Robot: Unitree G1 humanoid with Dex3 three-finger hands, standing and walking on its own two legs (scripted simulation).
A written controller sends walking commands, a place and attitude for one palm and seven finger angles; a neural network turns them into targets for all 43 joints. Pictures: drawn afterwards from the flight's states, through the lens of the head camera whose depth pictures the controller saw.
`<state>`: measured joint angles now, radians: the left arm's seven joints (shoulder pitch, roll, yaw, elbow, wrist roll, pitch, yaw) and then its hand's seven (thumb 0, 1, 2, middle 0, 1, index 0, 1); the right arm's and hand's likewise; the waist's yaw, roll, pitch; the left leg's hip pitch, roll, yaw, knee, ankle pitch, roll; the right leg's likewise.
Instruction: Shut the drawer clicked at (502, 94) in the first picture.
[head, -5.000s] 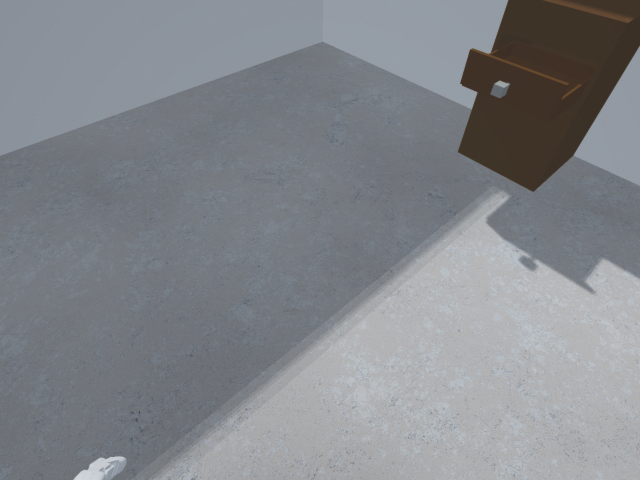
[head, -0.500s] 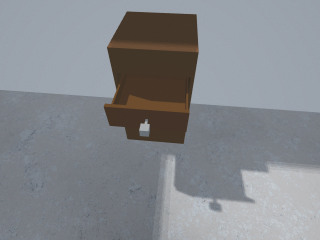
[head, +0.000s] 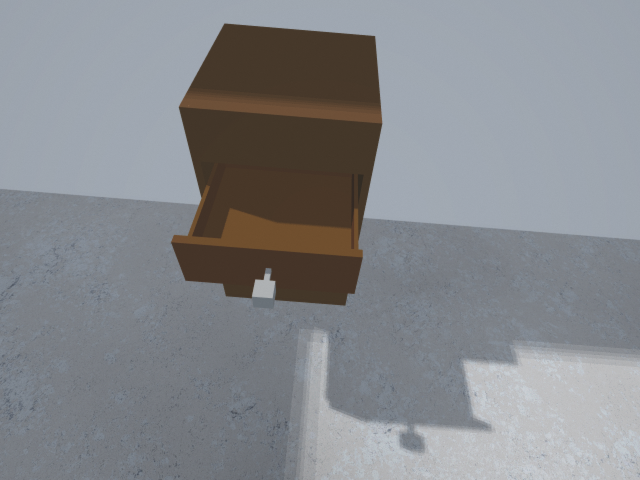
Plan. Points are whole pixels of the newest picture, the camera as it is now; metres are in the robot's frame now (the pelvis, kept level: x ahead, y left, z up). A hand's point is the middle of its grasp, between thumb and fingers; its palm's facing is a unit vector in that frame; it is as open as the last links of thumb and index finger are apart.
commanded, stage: take the last steps up to it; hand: left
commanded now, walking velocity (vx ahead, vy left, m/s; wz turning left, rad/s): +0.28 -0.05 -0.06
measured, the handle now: (265, 285) +0.51 +0.14 -0.21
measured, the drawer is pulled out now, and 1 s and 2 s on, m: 0.25 0.25 0.25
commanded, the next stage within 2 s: come to a stop and stand still in 0.34 s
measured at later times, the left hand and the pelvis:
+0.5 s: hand (246, 428) +0.22 +0.12 -0.15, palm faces +0.06 -0.97 -0.23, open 7.2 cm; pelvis +0.16 -0.06 +0.01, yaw +1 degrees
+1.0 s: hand (249, 434) +0.21 +0.11 -0.16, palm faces +0.05 -0.95 -0.32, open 7.4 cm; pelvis +0.17 -0.10 +0.00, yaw -1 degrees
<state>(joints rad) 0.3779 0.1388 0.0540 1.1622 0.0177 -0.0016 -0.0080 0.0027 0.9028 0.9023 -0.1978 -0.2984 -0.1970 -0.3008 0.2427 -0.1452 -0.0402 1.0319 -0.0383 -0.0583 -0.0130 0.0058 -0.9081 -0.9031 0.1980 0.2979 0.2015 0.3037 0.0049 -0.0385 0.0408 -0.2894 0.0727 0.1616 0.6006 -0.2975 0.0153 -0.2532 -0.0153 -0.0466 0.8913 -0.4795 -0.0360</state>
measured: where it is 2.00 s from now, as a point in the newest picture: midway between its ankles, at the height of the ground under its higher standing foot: outside the picture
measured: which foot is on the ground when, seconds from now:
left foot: down 0.00-0.30, up 0.32-0.62, down 0.64-0.96, up 0.98-1.00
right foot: up 0.00-0.28, down 0.30-0.68, up 0.70-0.94, down 0.96-1.00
